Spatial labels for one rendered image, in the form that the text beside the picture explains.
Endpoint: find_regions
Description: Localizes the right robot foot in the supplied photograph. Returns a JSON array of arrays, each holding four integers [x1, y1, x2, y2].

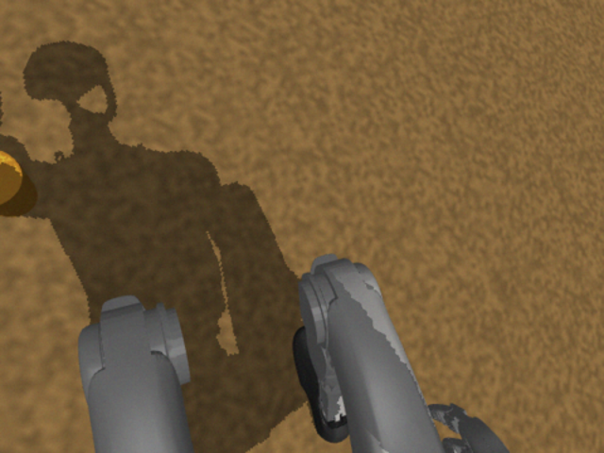
[[293, 326, 349, 444]]

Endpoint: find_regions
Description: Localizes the cup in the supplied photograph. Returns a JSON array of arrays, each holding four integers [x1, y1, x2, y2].
[[0, 151, 38, 217]]

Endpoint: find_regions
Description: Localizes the right robot hand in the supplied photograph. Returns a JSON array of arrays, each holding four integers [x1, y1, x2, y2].
[[428, 403, 510, 453]]

